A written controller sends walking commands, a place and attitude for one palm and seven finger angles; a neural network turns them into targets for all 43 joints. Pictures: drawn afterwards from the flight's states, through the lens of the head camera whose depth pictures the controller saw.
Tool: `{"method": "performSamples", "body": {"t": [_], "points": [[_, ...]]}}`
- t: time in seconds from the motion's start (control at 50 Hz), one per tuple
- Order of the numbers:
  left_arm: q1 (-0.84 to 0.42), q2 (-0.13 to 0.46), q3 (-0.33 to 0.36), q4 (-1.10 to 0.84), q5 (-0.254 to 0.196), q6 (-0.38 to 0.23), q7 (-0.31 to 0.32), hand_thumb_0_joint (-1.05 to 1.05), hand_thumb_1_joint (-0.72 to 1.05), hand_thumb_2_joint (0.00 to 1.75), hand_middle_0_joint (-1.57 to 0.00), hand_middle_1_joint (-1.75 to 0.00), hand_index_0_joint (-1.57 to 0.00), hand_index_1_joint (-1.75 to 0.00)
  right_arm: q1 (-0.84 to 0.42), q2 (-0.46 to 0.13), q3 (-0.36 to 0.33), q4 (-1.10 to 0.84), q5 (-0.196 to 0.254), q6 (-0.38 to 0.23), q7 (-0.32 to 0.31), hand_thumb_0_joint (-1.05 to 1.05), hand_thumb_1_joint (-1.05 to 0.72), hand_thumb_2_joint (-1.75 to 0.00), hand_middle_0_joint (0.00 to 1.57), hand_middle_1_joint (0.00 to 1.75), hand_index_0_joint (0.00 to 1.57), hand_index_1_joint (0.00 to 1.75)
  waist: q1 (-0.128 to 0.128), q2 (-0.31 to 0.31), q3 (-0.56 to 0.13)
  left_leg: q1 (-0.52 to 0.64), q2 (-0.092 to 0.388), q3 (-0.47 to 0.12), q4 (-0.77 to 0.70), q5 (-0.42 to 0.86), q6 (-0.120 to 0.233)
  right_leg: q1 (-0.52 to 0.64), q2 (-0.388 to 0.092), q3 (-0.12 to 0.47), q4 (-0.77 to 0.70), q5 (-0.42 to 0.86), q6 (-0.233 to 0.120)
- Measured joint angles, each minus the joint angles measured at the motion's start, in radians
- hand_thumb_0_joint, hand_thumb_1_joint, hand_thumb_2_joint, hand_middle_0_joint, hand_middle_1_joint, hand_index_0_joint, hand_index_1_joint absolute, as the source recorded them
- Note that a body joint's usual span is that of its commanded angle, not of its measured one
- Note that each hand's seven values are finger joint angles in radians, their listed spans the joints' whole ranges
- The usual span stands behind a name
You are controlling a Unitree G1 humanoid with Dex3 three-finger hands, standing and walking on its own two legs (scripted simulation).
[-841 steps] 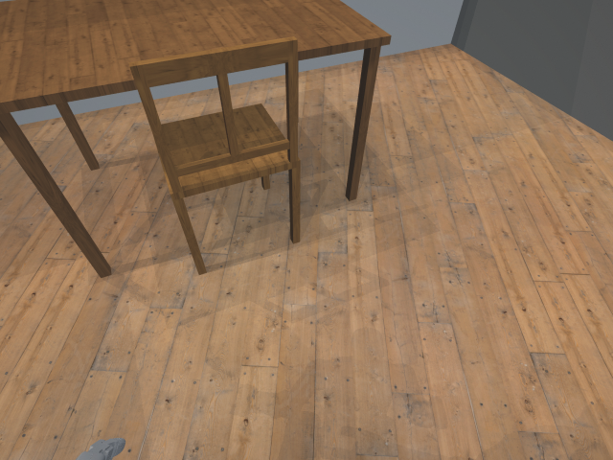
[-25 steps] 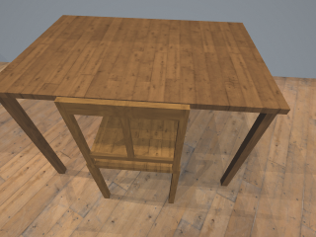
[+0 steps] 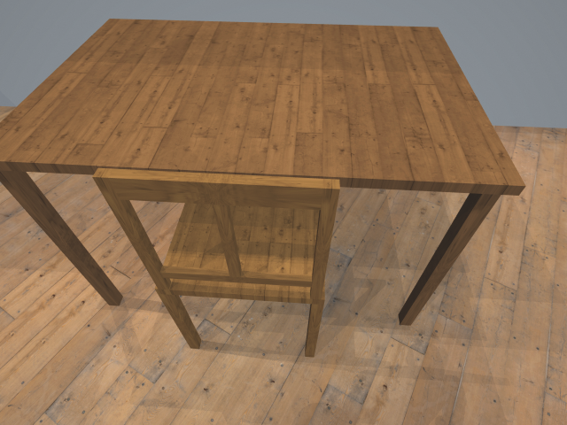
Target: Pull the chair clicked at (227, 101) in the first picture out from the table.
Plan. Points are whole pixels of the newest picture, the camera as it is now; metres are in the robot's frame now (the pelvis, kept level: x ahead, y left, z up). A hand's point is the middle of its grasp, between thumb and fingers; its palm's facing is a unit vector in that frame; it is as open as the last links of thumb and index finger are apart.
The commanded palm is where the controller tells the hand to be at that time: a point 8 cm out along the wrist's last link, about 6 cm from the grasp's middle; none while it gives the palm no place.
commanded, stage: come to a stop and stand still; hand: left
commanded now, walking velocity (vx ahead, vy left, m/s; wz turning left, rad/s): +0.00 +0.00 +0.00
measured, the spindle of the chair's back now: (229, 241) +0.48 +0.14 -0.11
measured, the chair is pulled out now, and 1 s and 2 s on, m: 0.00 0.00 0.00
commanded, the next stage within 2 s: look again from close up in 0.78 s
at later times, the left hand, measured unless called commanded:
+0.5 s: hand out of the picture +0.01 +0.17 -0.17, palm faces +0.01 -0.98 -0.19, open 7.3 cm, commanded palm none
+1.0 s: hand out of the picture +0.01 +0.16 -0.17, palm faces +0.02 -0.98 -0.18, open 7.4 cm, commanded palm none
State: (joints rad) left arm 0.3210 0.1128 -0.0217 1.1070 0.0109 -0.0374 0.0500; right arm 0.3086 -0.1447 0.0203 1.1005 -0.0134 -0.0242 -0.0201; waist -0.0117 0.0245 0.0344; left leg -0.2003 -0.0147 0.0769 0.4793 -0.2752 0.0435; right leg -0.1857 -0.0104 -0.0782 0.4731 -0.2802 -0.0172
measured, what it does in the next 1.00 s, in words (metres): stands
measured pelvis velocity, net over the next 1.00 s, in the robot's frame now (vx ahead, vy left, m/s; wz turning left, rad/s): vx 0.02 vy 0.00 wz -0.02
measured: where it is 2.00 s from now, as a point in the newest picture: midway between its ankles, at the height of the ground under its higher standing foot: outside the picture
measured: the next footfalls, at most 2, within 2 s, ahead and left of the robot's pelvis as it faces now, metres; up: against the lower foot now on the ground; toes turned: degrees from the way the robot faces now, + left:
none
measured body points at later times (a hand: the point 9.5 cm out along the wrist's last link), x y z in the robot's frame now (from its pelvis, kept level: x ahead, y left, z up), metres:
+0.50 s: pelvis +0.01 +0.00 +0.00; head +0.02 -0.01 +0.45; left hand +0.01 +0.22 -0.16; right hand +0.00 -0.22 -0.16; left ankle -0.01 +0.09 -0.74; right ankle -0.02 -0.11 -0.74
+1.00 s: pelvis +0.02 +0.00 +0.00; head +0.03 -0.01 +0.45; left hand +0.01 +0.21 -0.16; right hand +0.01 -0.22 -0.16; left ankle -0.01 +0.09 -0.74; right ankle -0.02 -0.11 -0.74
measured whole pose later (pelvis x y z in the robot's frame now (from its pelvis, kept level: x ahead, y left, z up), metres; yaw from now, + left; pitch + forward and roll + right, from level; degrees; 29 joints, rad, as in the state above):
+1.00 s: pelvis +0.02 +0.00 +0.00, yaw -1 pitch -1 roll +1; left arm 0.31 0.13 -0.02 1.12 0.01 -0.02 0.04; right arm 0.28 -0.15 0.03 1.15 -0.01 -0.03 -0.03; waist 0.00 0.00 0.04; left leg -0.12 -0.02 0.09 0.40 -0.27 0.04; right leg -0.14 -0.02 -0.06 0.44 -0.29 -0.01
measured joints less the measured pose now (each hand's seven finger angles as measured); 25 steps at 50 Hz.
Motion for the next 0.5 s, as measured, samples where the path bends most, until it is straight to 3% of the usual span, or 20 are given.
{"method": "performSamples", "body": {"t": [0.2, 0.5], "points": [[-0.006, 0.016, 0.004, -0.015, -0.002, 0.014, -0.010, 0.01, 0.91, 0.90, -0.20, -0.30, -0.20, -0.30, 0.004, -0.021, 0.001, -0.018, -0.002, 0.005, -0.001, 0.02, -0.93, -0.90, 0.20, 0.30, 0.20, 0.30, 0.004, 0.013, -0.032, 0.018, -0.014, 0.010, 0.009, -0.013, 0.006, 0.000, -0.015, 0.011, 0.043, -0.029, 0.006], [-0.019, 0.027, 0.006, -0.012, -0.005, 0.017, -0.013, 0.01, 0.92, 0.90, -0.20, -0.30, -0.20, -0.30, -0.013, -0.005, 0.009, 0.018, 0.002, -0.003, -0.001, 0.01, -0.92, -0.90, 0.20, 0.30, 0.20, 0.30, 0.011, -0.020, -0.004, 0.038, -0.011, 0.014, -0.038, 0.004, 0.001, 0.015, -0.009, 0.015, 0.003, -0.015, 0.003]]}}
